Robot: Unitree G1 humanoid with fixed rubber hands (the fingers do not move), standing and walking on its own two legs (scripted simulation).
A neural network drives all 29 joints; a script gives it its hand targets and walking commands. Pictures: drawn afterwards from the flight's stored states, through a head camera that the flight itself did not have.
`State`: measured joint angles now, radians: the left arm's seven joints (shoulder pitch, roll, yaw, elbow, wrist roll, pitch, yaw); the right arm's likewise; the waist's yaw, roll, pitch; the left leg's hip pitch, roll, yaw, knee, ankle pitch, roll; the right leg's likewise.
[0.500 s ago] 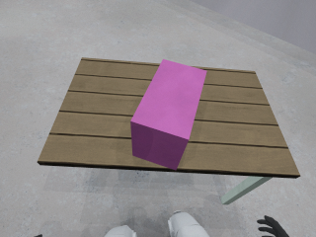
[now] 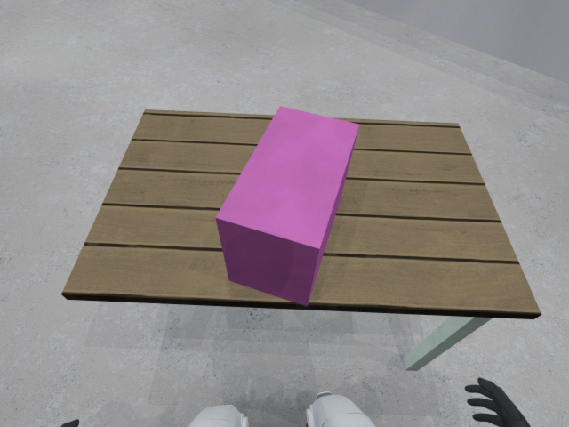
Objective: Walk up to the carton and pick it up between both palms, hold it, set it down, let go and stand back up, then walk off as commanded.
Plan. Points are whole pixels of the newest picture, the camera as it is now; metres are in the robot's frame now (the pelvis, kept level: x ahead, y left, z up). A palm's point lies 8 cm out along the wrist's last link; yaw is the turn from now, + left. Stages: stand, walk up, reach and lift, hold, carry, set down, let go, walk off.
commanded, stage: walk up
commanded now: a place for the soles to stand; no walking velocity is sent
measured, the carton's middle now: (293, 203) +0.50 -0.02 -0.05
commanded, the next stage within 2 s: reach and lift in 1.34 s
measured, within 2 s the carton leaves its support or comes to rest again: neither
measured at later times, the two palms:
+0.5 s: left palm out of the picture +0.10 +0.30 -0.08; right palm out of the picture +0.11 -0.32 -0.07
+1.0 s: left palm out of the picture +0.12 +0.28 -0.08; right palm out of the picture +0.12 -0.33 -0.06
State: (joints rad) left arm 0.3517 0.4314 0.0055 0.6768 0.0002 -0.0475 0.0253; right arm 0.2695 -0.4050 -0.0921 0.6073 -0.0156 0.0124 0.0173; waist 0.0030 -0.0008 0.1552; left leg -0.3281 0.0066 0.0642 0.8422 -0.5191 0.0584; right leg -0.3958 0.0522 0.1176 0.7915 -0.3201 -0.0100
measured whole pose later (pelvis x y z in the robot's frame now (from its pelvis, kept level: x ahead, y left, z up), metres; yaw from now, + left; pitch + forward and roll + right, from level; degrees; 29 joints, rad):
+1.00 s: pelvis +0.01 -0.02 +0.01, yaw -3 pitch -2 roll +1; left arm 0.31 0.43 0.00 0.68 0.00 -0.05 0.00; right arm 0.25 -0.40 -0.06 0.63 -0.02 -0.02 0.02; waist -0.01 -0.02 0.10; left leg -0.32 0.02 0.07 0.76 -0.43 0.02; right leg -0.39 0.03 0.12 0.76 -0.33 0.01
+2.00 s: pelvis -0.02 +0.00 +0.01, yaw -2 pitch -4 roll +0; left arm 0.13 0.31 0.03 0.53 0.01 0.23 -0.03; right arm 0.22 -0.17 -0.10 0.70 -0.06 -0.30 -0.04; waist 0.00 -0.01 0.11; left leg -0.31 0.02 0.07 0.71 -0.33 0.01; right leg -0.35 0.01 0.11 0.65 -0.23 0.02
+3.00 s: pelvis -0.01 +0.04 +0.02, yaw -1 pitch -4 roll -3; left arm 0.08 0.31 -0.15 0.50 -0.13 -0.22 -0.08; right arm 0.16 0.06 -0.05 0.60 0.00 -0.40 -0.22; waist 0.01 -0.02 0.09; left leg -0.30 0.00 0.07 0.70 -0.33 0.05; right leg -0.24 0.01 0.10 0.58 -0.28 0.01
